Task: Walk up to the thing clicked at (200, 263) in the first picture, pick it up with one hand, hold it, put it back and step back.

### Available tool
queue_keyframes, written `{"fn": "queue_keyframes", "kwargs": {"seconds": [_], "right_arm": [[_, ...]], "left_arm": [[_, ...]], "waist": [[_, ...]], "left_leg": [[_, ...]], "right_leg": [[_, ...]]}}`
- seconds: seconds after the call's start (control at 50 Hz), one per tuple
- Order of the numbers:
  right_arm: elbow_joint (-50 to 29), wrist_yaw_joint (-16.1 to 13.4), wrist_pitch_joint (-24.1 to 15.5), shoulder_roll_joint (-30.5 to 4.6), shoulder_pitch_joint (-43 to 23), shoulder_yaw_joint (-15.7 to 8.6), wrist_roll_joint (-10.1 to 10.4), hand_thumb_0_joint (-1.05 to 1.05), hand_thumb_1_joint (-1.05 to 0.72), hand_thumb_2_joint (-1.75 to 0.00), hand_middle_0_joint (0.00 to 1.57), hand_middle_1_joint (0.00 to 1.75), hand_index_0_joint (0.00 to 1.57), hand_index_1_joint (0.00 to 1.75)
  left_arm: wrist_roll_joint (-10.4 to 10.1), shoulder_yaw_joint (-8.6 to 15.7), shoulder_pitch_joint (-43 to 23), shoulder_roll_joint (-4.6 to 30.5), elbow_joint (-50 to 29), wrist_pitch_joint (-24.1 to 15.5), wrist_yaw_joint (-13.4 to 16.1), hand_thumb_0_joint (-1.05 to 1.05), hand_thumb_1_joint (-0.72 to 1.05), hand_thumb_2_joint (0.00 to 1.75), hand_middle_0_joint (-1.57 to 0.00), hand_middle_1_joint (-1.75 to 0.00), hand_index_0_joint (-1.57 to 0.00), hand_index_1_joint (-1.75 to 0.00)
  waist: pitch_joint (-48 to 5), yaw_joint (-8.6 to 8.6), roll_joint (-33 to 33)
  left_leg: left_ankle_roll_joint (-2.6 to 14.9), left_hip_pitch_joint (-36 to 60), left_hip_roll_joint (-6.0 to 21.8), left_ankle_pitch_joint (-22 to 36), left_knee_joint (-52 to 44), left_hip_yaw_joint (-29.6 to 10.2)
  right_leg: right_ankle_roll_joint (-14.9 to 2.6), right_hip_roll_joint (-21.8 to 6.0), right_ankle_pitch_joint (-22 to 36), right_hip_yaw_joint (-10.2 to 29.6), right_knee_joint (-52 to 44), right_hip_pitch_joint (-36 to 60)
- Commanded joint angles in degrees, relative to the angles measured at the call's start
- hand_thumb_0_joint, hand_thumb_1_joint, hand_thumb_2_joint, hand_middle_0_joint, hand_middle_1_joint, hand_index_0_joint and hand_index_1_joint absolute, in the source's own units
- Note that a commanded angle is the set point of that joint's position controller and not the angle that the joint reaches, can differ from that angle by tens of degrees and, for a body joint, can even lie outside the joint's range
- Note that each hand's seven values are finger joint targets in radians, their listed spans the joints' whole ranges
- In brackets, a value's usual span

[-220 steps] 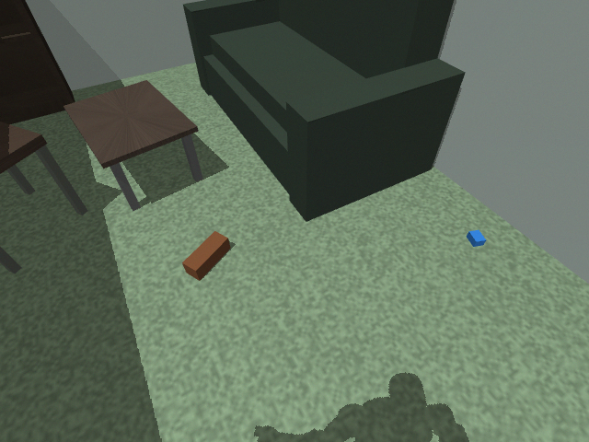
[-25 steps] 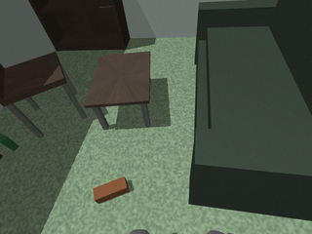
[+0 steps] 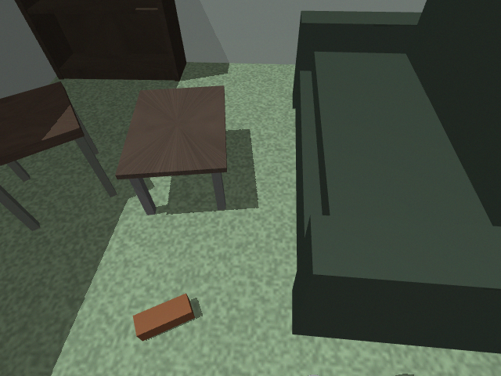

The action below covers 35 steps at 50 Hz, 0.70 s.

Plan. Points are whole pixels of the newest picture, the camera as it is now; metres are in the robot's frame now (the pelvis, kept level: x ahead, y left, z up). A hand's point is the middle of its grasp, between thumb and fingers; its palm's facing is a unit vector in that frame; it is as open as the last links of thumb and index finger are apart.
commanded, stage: walk up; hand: left
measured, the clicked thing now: (164, 316) +0.43 +0.37 -0.71
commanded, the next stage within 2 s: none
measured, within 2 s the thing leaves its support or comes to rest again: neither
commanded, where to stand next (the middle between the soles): +0.08 +0.00 m, yaw -2 degrees
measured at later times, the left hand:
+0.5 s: hand out of the picture +0.10 +0.24 -0.13, palm faces -0.06 -0.94 -0.34, open 7.4 cm
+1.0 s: hand out of the picture +0.12 +0.24 -0.13, palm faces -0.06 -0.94 -0.34, open 7.4 cm
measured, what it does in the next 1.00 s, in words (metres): stands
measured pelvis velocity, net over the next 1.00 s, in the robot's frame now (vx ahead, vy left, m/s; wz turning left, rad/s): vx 0.02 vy -0.01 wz -0.06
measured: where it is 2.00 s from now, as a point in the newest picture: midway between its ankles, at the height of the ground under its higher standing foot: outside the picture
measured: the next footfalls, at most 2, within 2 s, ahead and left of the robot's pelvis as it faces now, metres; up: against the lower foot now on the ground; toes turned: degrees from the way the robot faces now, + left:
left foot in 1.60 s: +0.19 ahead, +0.10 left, +0.00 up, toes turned -5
right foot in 1.96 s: +0.00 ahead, -0.12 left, +0.00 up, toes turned -5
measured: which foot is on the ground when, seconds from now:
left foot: down 0.00-1.00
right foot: down 0.00-1.00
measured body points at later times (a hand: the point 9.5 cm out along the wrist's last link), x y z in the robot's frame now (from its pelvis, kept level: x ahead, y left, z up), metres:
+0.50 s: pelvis +0.00 -0.01 +0.03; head +0.02 -0.01 +0.47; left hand +0.10 +0.29 -0.10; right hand +0.08 -0.32 -0.10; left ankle -0.02 +0.11 -0.72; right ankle +0.05 -0.13 -0.72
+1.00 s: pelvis +0.02 -0.01 +0.03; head +0.03 -0.01 +0.48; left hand +0.13 +0.28 -0.10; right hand +0.08 -0.31 -0.11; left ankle -0.02 +0.11 -0.72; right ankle +0.05 -0.13 -0.72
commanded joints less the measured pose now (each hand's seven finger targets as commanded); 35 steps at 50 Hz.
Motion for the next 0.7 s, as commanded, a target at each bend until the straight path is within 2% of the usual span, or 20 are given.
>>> {"fn": "queue_keyframes", "kwargs": {"seconds": [0.0, 0.02, 0.06, 0.1, 0.22, 0.32, 0.44, 0.54, 0.58, 0.68], "right_arm": [[-1.1, -0.9, -1.9, -15.7, -1.0, -3.7, 0.1, 0.0, -0.9, -0.9, 0.2, 0.3, 0.2, 0.3], [-0.9, -0.8, -1.9, -15.1, -2.3, -3.5, 0.2, 0.0, -0.9, -0.9, 0.2, 0.3, 0.2, 0.3], [-0.1, -0.7, -1.8, -13.8, -2.6, -2.8, 0.2, 0.0, -0.9, -0.9, 0.2, 0.3, 0.2, 0.3], [1.0, -0.7, -1.8, -13.2, -3.4, -2.6, 0.2, 0.0, -0.9, -0.9, 0.2, 0.3, 0.2, 0.3], [3.2, -0.3, -1.3, -12.7, -7.4, -2.0, -0.3, 0.0, -0.9, -0.9, 0.2, 0.3, 0.2, 0.3], [5.4, -0.2, -1.2, -12.3, -8.1, -1.9, -0.3, 0.0, -0.9, -0.9, 0.2, 0.3, 0.2, 0.3], [7.1, 0.1, -1.1, -12.2, -7.8, -1.9, -0.5, 0.0, -0.9, -0.9, 0.2, 0.3, 0.2, 0.3], [7.9, 0.1, -1.0, -12.1, -7.5, -2.0, -0.6, 0.0, -0.9, -0.9, 0.2, 0.3, 0.2, 0.3], [8.3, 0.0, -1.1, -12.1, -7.3, -2.0, -0.6, 0.0, -0.9, -0.9, 0.2, 0.3, 0.2, 0.3], [8.5, -0.1, -1.0, -11.9, -7.4, -2.1, -0.5, 0.0, -0.9, -0.9, 0.2, 0.3, 0.2, 0.3]], "left_arm": [[-0.1, 2.7, -2.3, 12.1, -2.7, -0.7, 0.4, 0.0, 0.9, 0.9, -0.2, -0.3, -0.2, -0.3], [0.1, 2.7, -1.9, 12.1, -1.6, -0.8, 0.5, 0.0, 0.9, 0.9, -0.2, -0.3, -0.2, -0.3], [0.1, 2.7, -3.8, 12.9, -1.2, -1.1, 0.3, 0.0, 0.9, 0.9, -0.2, -0.3, -0.2, -0.3], [-0.3, 2.4, -3.7, 12.3, -0.5, -1.1, 0.2, 0.0, 0.9, 0.9, -0.2, -0.3, -0.2, -0.3], [0.0, 1.8, -6.7, 11.9, 2.0, -0.4, 0.1, 0.0, 0.9, 0.9, -0.2, -0.3, -0.2, -0.3], [0.1, 1.8, -7.8, 11.9, 3.9, -0.4, -0.1, 0.0, 0.9, 0.9, -0.2, -0.3, -0.2, -0.3], [0.3, 1.9, -8.6, 11.7, 5.4, -0.4, -0.3, 0.0, 0.9, 0.9, -0.2, -0.3, -0.2, -0.3], [0.5, 2.0, -8.4, 11.5, 6.2, -0.4, -0.2, 0.0, 0.9, 0.9, -0.2, -0.3, -0.2, -0.3], [0.4, 2.0, -8.3, 10.9, 6.4, -0.4, -0.2, 0.0, 0.9, 0.9, -0.2, -0.3, -0.2, -0.3], [0.4, 2.0, -7.4, 10.7, 7.0, -0.2, 0.0, 0.0, 0.9, 0.9, -0.2, -0.3, -0.2, -0.3]], "waist": [[-7.4, 0.3, -0.7], [-7.5, 0.68, -0.9], [-7.9, -0.11, -1.6], [-9.0, 0.3, 1.0], [-6.7, 0.64, 1.7], [-6.4, 0.43, 0.3], [-6.4, 0.14, -0.6], [-7.7, -0.14, -1.0], [-8.6, -0.09, -0.3], [-7.8, 0.08, -0.5]], "left_leg": [[6.89, 2.8, 11.6, 19.2, -12.2, -12.1], [6.83, 2.0, 11.8, 19.9, -11.8, -11.3], [4.49, -0.1, 8.7, 20.3, -12.3, -7.5], [3.06, 2.0, 7.2, 18.3, -13.8, -6.0], [3.13, 2.0, 8.1, 10.1, -19.5, -5.8], [2.03, 4.4, 7.0, 9.1, -21.6, -4.1], [1.76, 7.0, 6.7, 8.9, -23.5, -3.5], [1.59, 9.5, 6.9, 11.0, -23.8, -2.8], [1.54, 10.0, 7.3, 12.9, -24.2, -2.8], [1.51, 10.4, 7.4, 14.2, -24.4, -2.5]], "right_leg": [[-2.71, -2.4, 13.7, 4.3, -4.1, 3.7], [-2.79, -2.6, 13.2, 4.3, -5.9, 5.9], [-3.63, -4.0, 18.2, 6.3, -8.2, 10.6], [-4.29, -5.4, 20.5, 7.5, -8.5, 10.8], [-2.68, -4.1, 13.4, 6.8, -13.2, 11.2], [-2.61, -5.2, 12.7, 8.6, -17.2, 12.0], [-1.93, -5.4, 9.6, 9.5, -20.7, 11.8], [-1.75, -5.5, 12.0, 9.3, -21.5, 12.0], [-1.66, -5.4, 14.7, 8.7, -20.8, 13.0], [-1.59, -5.2, 16.3, 8.6, -20.8, 12.8]]}}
